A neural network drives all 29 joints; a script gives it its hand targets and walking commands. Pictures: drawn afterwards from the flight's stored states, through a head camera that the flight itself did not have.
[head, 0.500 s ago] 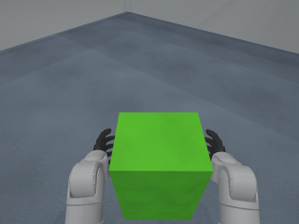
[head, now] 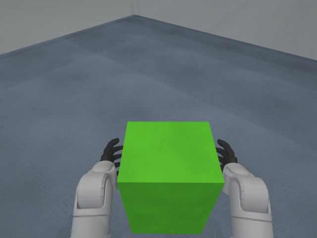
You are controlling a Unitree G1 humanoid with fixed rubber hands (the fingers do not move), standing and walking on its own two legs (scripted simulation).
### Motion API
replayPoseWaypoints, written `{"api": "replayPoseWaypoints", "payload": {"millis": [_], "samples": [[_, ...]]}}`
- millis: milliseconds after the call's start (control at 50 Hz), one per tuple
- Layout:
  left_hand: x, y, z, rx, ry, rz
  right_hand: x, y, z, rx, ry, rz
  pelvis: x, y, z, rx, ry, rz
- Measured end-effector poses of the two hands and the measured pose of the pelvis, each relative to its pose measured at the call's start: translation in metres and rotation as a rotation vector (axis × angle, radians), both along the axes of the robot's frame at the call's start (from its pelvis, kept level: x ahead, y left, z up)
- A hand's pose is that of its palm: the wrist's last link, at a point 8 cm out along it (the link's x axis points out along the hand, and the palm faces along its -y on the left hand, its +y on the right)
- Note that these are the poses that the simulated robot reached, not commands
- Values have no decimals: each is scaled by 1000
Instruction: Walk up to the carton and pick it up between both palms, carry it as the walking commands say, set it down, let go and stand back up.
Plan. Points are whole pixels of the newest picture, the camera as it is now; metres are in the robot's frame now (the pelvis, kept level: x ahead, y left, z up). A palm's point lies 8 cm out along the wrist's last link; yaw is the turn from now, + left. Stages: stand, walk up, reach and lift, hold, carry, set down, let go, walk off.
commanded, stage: carry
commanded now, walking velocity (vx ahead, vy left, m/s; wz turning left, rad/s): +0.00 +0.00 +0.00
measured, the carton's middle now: (167, 182) +0.28 +0.00 +0.01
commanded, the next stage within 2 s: none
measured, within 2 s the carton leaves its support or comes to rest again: neither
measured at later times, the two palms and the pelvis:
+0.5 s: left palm (95, 173) +0.25 +0.16 +0.09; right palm (222, 176) +0.25 -0.12 +0.09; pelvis -0.02 +0.02 +0.00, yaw +0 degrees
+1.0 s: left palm (76, 183) +0.23 +0.20 +0.09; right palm (206, 192) +0.22 -0.08 +0.08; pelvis -0.05 +0.07 +0.00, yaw -1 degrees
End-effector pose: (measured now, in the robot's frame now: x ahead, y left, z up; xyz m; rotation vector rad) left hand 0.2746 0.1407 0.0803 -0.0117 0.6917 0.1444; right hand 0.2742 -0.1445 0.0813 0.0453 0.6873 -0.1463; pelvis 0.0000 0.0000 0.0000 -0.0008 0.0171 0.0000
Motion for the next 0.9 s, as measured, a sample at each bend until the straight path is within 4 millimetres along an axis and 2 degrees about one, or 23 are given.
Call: {"api": "replayPoseWaypoints", "payload": {"millis": [300, 380, 500, 740, 900], "samples": [[-8, 8, -11, 4, 1, -7, -8, 8, -10, -2, 1, 4, -12, 8, 0, -3, -1, 1], [-15, 12, 2, 9, -45, -2, -15, 12, 2, 5, -45, -2, -15, 12, -1, -4, 4, 3], [-21, 22, 10, 12, -33, -4, -22, 23, 8, 6, -33, -3, -16, 24, -4, -4, 13, 6], [-28, 57, -1, -4, 16, 12, -29, 57, -5, 8, 15, -2, -29, 56, -11, -2, 20, -2], [-36, 55, 3, 17, 14, -9, -44, 56, -7, 34, 14, -27, -43, 63, -9, -2, 32, -9]]}}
